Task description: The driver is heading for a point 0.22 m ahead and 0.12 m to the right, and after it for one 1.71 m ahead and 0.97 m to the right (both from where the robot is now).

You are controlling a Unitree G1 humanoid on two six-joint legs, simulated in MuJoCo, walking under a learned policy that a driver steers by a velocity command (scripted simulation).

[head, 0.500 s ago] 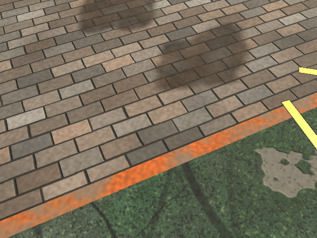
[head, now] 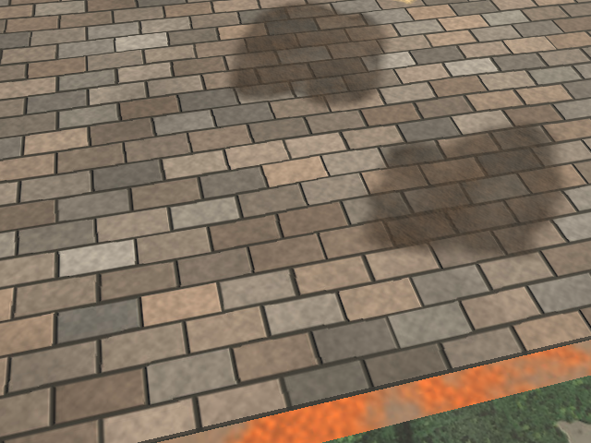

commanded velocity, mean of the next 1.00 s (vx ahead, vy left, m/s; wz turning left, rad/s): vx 0.12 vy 0.00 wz -0.46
